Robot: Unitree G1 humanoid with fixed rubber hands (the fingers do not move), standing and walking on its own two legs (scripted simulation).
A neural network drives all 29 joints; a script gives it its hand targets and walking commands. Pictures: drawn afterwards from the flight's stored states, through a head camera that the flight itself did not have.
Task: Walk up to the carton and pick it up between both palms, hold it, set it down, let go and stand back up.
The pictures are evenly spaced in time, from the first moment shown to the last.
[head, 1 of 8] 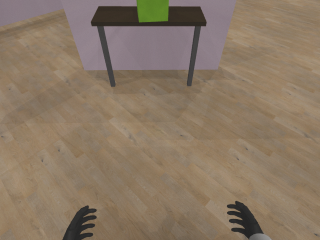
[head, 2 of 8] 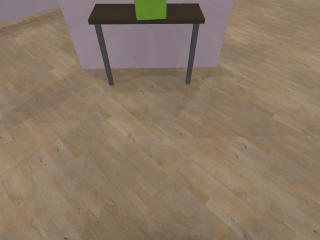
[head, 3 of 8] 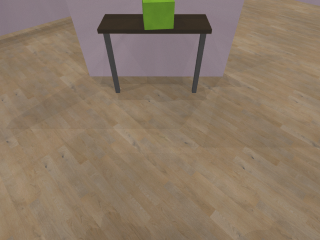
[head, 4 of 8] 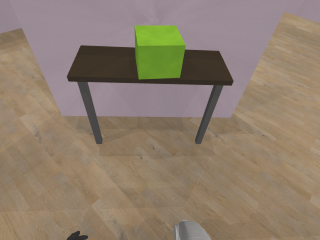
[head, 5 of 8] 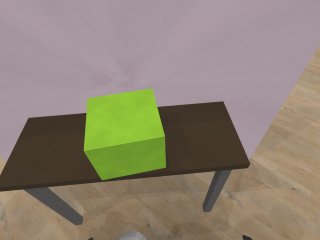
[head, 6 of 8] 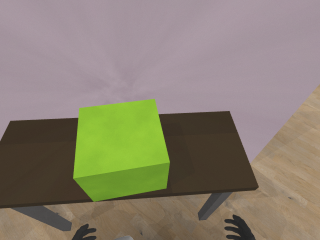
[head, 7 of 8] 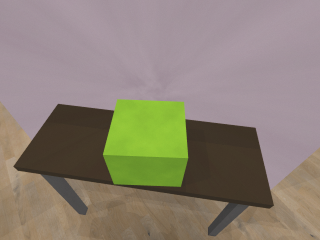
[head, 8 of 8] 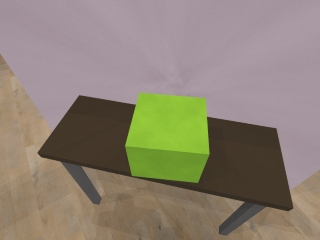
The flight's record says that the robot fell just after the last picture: no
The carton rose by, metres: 0.00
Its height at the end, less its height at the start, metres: +0.00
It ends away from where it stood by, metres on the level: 0.00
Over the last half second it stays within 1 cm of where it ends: yes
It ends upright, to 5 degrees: yes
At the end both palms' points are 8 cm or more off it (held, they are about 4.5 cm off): yes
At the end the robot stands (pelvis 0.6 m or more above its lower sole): yes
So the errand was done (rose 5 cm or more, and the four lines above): no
